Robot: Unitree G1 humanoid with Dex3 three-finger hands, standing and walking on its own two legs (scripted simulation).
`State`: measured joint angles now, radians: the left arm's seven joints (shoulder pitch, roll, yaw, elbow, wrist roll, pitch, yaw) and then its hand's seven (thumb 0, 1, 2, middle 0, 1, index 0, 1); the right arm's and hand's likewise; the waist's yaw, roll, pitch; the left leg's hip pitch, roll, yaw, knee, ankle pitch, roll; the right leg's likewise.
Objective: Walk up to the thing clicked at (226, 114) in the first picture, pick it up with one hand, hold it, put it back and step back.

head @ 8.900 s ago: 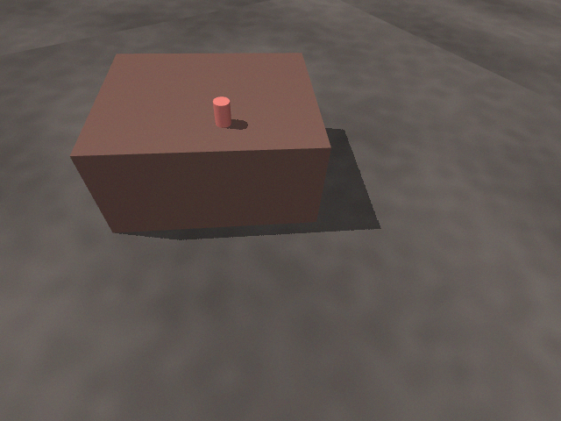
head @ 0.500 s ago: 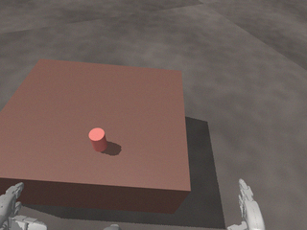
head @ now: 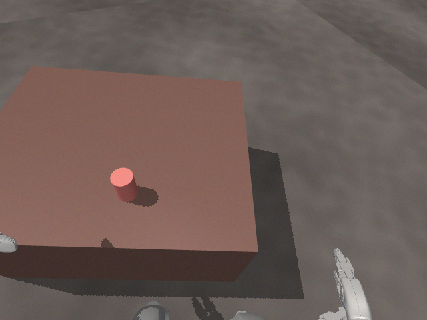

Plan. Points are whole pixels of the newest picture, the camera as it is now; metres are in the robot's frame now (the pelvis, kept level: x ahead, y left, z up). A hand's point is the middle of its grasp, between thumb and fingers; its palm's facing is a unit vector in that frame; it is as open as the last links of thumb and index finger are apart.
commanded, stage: go down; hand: left
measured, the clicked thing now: (125, 185) +0.50 +0.22 -0.23
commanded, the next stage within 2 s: approach in 0.92 s
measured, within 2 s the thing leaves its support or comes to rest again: neither
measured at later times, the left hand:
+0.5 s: hand out of the picture +0.35 +0.38 +0.03, palm faces +0.21 -0.97 -0.12, open 17.6 cm
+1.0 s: hand out of the picture +0.36 +0.39 +0.04, palm faces +0.22 -0.97 -0.09, open 17.7 cm
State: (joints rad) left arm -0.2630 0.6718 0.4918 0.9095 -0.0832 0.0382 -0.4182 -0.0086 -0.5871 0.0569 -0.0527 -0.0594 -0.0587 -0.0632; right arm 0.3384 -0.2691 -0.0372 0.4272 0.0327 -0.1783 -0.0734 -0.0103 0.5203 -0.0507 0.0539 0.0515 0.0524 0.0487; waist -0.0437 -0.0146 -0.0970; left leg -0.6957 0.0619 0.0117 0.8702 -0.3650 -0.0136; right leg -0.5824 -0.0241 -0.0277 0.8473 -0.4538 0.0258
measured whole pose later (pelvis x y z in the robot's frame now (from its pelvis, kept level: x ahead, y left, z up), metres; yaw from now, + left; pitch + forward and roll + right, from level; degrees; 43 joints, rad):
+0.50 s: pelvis +0.01 +0.01 +0.00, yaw +0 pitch +14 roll -2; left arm -0.41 0.77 0.57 1.06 -0.09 -0.09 -0.50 -0.01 -0.57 0.05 -0.05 -0.04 -0.05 -0.05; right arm 0.33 -0.26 0.00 0.39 0.02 -0.15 -0.07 -0.01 0.50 -0.06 0.06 0.05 0.05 0.05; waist -0.07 -0.03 -0.12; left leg -0.77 0.07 0.01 0.90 -0.38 -0.01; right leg -0.64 -0.02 -0.03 0.85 -0.46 0.03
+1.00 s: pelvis +0.00 +0.01 -0.01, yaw +0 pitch +15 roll -3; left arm -0.49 0.82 0.59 1.11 -0.10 -0.12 -0.51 -0.01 -0.60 0.04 -0.05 -0.05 -0.06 -0.05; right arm 0.31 -0.27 -0.01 0.39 0.01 -0.15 -0.06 -0.01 0.49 -0.06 0.06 0.05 0.05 0.05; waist -0.09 -0.02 -0.12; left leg -0.81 0.07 0.00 0.94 -0.39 0.00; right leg -0.67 -0.01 -0.04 0.87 -0.46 0.03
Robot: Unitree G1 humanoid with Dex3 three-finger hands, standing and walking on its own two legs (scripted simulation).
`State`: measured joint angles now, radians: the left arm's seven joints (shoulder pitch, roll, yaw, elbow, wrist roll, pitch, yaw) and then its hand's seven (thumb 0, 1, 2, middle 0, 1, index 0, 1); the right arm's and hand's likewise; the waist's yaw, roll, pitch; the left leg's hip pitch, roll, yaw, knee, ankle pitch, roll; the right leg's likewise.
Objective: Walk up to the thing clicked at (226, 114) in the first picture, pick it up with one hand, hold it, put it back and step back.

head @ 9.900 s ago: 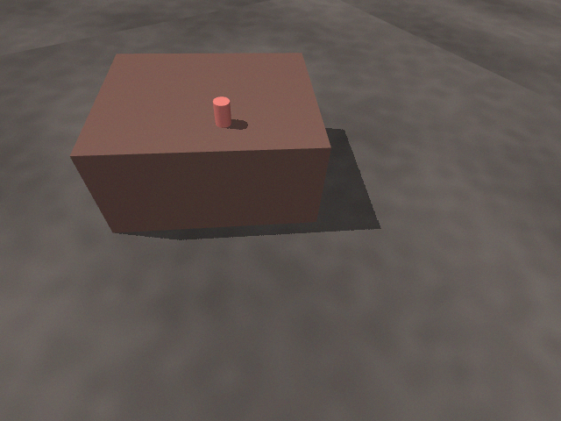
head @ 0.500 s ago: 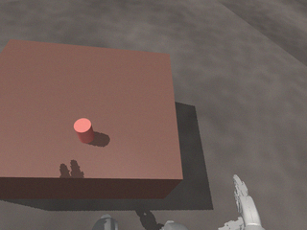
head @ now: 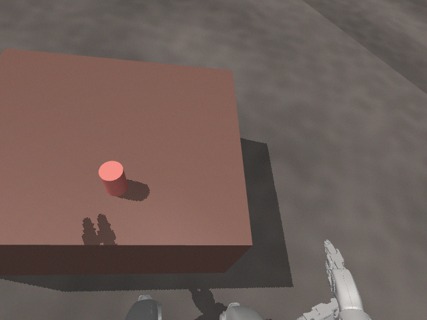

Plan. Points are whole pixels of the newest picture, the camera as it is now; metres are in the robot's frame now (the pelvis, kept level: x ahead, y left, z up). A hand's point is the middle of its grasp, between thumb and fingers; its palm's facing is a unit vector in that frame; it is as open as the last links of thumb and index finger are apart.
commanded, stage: approach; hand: left
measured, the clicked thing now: (114, 179) +0.50 +0.22 -0.22
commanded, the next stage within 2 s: close in in 0.62 s
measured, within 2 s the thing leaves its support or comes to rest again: neither
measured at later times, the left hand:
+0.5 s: hand (42, 183) +0.41 +0.33 -0.08, palm faces +0.20 -0.98 +0.07, open 17.5 cm
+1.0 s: hand (102, 191) +0.46 +0.24 -0.22, palm faces +0.16 -0.99 +0.02, open 17.3 cm
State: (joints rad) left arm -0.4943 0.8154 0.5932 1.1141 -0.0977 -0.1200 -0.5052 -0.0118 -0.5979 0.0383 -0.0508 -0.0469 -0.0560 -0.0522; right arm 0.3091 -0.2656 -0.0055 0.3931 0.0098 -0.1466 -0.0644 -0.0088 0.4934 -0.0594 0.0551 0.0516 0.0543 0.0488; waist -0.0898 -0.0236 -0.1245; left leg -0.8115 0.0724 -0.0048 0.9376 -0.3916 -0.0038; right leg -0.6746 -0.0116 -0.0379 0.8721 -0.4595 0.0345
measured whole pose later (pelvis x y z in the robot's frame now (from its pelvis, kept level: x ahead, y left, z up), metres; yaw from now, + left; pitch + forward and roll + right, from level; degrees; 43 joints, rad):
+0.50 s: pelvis -0.03 +0.00 -0.07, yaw -2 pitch +25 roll -6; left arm -0.59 0.74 0.71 1.20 -0.20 -0.52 -0.49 -0.01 -0.55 0.00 -0.05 -0.04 -0.06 -0.04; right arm 0.30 -0.28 -0.02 0.16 -0.05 -0.18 0.01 -0.01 0.52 -0.05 0.06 0.05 0.06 0.05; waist -0.22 -0.07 -0.13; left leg -1.24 0.09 -0.05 1.27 -0.48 -0.01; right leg -1.09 0.01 -0.06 1.21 -0.55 0.03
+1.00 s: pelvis -0.06 +0.00 -0.17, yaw -5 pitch +33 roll -8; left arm -0.68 0.71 0.67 1.13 -0.05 -0.59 -0.24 -0.01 -0.50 0.01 -0.05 -0.07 -0.07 -0.06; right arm 0.44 -0.30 -0.06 -0.27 -0.08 -0.11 0.08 -0.01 0.51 -0.05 0.06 0.05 0.06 0.05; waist -0.37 -0.06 -0.17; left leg -1.70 0.10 -0.10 1.67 -0.56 -0.01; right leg -1.54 0.03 -0.08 1.62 -0.66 0.02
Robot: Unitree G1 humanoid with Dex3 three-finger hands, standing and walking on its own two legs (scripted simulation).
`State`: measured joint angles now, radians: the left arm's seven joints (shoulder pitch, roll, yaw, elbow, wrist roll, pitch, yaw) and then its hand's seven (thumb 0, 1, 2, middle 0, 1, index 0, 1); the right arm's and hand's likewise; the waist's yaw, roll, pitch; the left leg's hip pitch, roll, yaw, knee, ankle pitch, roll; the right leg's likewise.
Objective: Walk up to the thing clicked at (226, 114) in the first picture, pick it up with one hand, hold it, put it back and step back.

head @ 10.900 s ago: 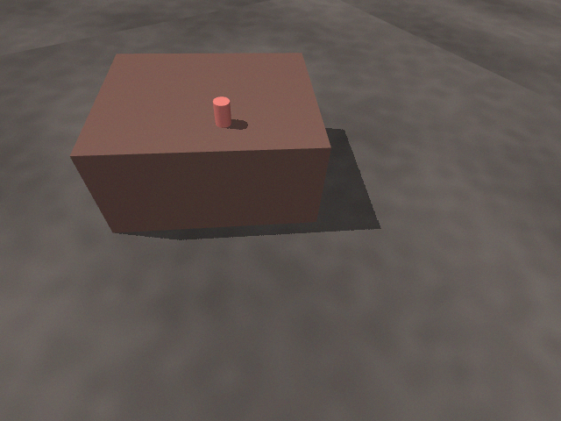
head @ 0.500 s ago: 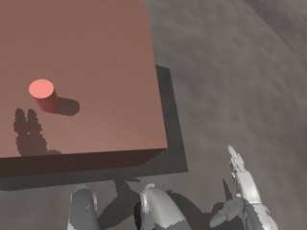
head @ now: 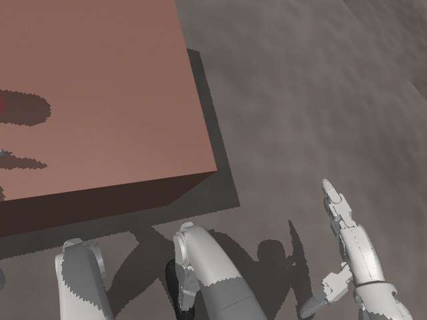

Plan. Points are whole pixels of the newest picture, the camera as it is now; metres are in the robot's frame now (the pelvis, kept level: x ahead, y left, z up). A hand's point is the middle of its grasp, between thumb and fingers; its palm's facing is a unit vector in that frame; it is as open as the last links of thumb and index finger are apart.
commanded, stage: close in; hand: left
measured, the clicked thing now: out of the picture +0.53 +0.27 -0.06
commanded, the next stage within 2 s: rest palm in 0.28 s
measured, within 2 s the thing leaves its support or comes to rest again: leaves its support in 1.74 s
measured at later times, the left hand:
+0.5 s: hand out of the picture +0.50 +0.25 -0.03, palm faces +0.27 -0.96 +0.02, open 17.4 cm
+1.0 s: hand out of the picture +0.53 +0.26 -0.02, palm faces +0.32 -0.95 -0.01, open 14.1 cm
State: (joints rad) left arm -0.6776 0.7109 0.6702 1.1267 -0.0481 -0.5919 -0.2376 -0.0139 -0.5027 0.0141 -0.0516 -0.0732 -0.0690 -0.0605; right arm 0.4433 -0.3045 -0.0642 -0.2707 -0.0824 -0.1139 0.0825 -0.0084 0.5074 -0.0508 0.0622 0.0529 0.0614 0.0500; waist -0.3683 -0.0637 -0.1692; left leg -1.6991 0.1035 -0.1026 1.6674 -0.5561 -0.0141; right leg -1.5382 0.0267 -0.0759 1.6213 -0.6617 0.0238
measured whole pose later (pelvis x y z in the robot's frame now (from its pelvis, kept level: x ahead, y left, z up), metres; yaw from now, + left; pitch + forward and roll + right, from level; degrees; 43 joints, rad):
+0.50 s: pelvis +0.02 +0.00 +0.02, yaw +1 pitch +33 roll -7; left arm -0.64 0.55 0.54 1.08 -0.03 -0.59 -0.06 -0.01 -0.53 0.03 -0.07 -0.05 -0.08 -0.04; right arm 0.46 -0.30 -0.09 -0.32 -0.06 -0.02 0.11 -0.01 0.51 -0.05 0.06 0.05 0.06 0.05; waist -0.33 -0.04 -0.19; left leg -1.61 0.10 -0.09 1.61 -0.58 -0.01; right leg -1.45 0.02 -0.06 1.56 -0.68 0.03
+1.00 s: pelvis +0.01 +0.00 +0.02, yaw +0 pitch +33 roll -7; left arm -0.77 0.65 0.56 1.21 0.02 -0.61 -0.01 -0.01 -0.42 0.23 -0.54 -0.40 -0.55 -0.39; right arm 0.44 -0.32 -0.07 -0.38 -0.08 0.03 0.12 -0.01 0.49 -0.05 0.06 0.05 0.06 0.05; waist -0.37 -0.04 -0.18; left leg -1.62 0.10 -0.09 1.61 -0.56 -0.01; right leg -1.47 0.03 -0.06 1.55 -0.66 0.03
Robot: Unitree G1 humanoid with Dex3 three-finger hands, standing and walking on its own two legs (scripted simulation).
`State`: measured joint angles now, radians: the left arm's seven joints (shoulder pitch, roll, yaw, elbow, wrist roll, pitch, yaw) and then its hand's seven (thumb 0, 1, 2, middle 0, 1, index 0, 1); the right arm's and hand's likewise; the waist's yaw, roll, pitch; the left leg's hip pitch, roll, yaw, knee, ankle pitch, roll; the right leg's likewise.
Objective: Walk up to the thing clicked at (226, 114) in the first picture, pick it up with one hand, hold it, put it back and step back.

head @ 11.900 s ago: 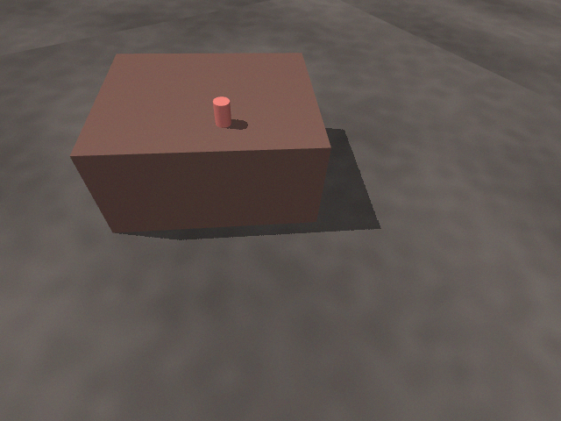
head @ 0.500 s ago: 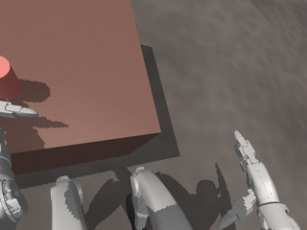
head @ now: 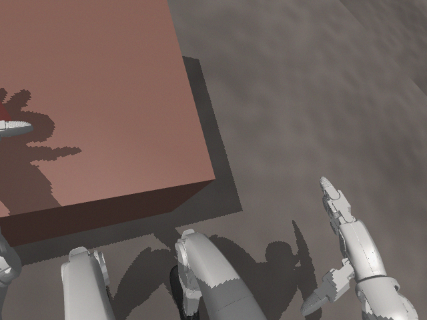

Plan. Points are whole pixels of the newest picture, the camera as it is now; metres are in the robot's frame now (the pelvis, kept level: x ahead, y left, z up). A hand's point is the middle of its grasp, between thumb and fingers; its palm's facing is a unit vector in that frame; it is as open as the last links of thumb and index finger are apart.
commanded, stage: close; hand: left
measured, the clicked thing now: out of the picture +0.52 +0.26 -0.07
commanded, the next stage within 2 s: settle in 0.34 s
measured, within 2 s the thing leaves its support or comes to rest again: leaves its support in 0.74 s
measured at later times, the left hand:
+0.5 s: hand out of the picture +0.52 +0.25 -0.04, palm faces +0.28 -0.96 -0.01, open 6.1 cm
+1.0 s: hand out of the picture +0.51 +0.24 +0.01, palm faces +0.29 -0.96 -0.01, open 5.5 cm
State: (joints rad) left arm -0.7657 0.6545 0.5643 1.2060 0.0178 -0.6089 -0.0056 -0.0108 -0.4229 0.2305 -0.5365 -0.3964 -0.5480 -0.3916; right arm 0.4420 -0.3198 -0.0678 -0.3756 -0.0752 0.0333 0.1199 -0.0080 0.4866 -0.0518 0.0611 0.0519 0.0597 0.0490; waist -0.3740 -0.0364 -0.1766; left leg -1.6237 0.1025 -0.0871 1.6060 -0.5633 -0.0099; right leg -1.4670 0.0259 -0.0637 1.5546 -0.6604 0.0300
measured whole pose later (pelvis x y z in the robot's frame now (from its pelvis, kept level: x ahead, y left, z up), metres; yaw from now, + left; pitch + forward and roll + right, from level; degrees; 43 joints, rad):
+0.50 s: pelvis +0.01 +0.00 +0.01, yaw +0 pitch +32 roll -8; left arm -0.75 0.63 0.54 1.18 0.02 -0.61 -0.01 -0.01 -0.14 0.96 -0.78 -0.93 -1.21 -1.15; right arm 0.44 -0.32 -0.07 -0.37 -0.07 0.03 0.13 -0.01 0.49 -0.05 0.06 0.05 0.06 0.05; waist -0.37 -0.04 -0.17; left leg -1.58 0.10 -0.09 1.57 -0.56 -0.01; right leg -1.42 0.03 -0.06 1.51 -0.65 0.03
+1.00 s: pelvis +0.01 +0.00 +0.03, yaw +1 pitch +30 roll -7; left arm -0.75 0.59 0.51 1.18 0.01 -0.58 0.01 -0.01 -0.18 1.02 -0.80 -0.92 -1.41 -1.50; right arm 0.43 -0.30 -0.05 -0.33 -0.08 0.05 0.11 -0.01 0.50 -0.06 0.06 0.05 0.06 0.05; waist -0.35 -0.03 -0.17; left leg -1.48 0.10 -0.07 1.49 -0.54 -0.01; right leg -1.32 0.02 -0.06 1.43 -0.63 0.03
